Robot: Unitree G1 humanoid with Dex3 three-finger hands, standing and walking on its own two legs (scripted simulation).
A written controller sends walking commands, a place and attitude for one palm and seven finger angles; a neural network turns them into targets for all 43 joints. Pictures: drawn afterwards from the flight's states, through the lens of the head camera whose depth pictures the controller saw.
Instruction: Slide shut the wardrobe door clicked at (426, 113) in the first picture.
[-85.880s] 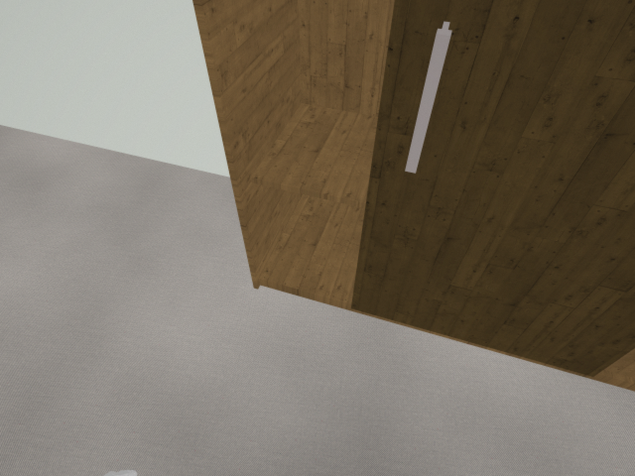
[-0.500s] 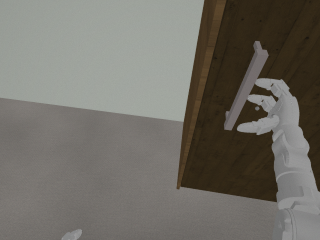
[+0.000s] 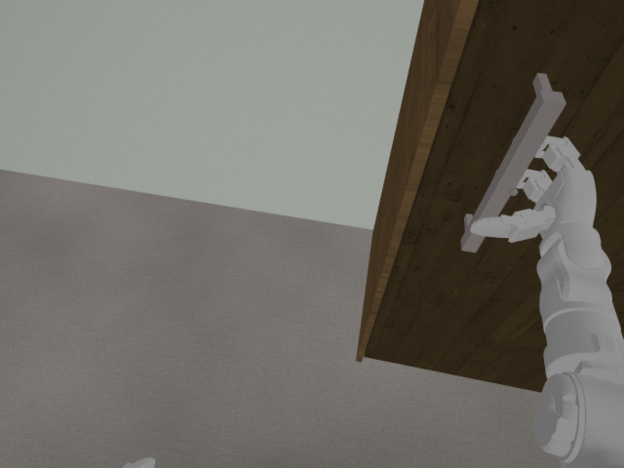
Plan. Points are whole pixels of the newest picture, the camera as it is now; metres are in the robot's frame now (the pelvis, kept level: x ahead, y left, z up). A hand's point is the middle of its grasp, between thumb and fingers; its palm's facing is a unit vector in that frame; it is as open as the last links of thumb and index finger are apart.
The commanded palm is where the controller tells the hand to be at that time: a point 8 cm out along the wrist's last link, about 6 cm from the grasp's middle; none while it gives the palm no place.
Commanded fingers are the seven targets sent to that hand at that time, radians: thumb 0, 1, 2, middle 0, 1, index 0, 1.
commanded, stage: slide the fingers in behind the handle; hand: right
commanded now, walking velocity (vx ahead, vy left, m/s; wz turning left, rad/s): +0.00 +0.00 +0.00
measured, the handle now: (499, 175) +0.50 -0.18 +0.12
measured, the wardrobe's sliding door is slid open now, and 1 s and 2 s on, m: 0.00 0.00 0.00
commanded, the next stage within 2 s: grip the handle and tug to test in 1.90 s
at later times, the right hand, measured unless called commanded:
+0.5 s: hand (512, 203) +0.45 -0.19 +0.12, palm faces +0.08 +1.00 +0.00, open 13.9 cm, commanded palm +0.41 -0.23 +0.13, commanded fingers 0.00 0.50 -0.30 0.30 1.20 0.30 1.20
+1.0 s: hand (487, 199) +0.44 -0.15 +0.13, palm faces +0.08 +1.00 +0.00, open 14.0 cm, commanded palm +0.41 -0.20 +0.13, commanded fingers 0.00 0.50 -0.30 0.30 1.20 0.30 1.20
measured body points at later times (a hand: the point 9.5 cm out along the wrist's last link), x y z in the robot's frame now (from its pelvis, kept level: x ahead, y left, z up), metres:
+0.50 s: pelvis +0.00 -0.01 +0.00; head +0.04 -0.01 +0.45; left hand +0.06 +0.25 -0.11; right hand +0.43 -0.24 +0.12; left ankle -0.01 +0.11 -0.72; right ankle +0.00 -0.11 -0.72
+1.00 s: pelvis +0.00 -0.01 +0.00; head +0.03 -0.01 +0.45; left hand +0.09 +0.24 -0.12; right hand +0.43 -0.21 +0.13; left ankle -0.01 +0.11 -0.72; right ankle +0.00 -0.11 -0.72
